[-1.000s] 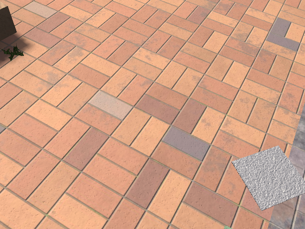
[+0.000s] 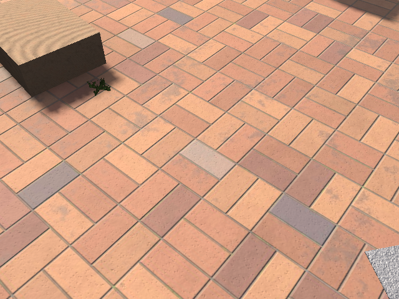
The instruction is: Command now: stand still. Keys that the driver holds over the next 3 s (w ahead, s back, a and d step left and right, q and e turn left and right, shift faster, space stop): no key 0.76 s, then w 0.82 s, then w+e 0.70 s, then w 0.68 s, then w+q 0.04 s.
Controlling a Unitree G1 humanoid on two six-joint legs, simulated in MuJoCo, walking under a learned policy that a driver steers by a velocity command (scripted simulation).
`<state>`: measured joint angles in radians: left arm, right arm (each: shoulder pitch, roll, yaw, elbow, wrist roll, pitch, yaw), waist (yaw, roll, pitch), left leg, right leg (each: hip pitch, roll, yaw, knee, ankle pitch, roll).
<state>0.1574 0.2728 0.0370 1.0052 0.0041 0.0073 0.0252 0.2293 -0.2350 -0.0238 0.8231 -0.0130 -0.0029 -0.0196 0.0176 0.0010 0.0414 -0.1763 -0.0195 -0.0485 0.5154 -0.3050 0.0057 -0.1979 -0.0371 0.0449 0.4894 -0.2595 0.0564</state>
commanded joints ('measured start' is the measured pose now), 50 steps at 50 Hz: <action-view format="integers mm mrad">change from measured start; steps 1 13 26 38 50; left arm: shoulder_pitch -10 29 66 105 369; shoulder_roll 109 99 74 51 38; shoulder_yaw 19 14 6 -2 11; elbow -16 54 88 99 134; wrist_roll -1 -3 -4 -5 -23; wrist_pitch -10 -6 -1 -1 -100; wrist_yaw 7 18 24 26 -17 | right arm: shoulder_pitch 7 27 58 89 -27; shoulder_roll -125 -116 -104 -85 -96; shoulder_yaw -29 -19 -8 1 -19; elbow -32 52 130 182 111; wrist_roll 2 7 10 12 44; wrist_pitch -12 -12 -12 -11 -48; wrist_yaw -4 -8 -12 -15 -3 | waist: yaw -3 -2 -4 -9 106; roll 12 11 2 -1 -13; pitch -26 -14 0 10 102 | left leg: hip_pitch -39 -39 -49 -55 -395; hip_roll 57 40 30 24 87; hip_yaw -54 -28 -11 0 -94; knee -116 -120 -123 -121 37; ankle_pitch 179 182 166 152 -218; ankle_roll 20 14 9 4 82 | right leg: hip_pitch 27 22 16 2 218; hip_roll -4 1 9 15 -55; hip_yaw -1 -7 -15 -20 102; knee -52 -59 -62 -61 -108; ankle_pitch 149 152 148 138 -137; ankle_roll -15 -18 -22 -26 -155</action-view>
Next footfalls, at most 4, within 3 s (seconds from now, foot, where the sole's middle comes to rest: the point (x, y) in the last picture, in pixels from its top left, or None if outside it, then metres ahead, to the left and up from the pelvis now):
1.44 left None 0.42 0.10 -0.77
2.00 right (253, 244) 0.72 -0.15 -0.77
2.48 left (223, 172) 1.05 -0.05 -0.77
3.00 right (299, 146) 1.20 -0.40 -0.77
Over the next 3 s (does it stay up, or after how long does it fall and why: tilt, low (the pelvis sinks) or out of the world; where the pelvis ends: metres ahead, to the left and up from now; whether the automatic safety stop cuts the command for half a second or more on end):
stays up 1.10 -0.22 -0.01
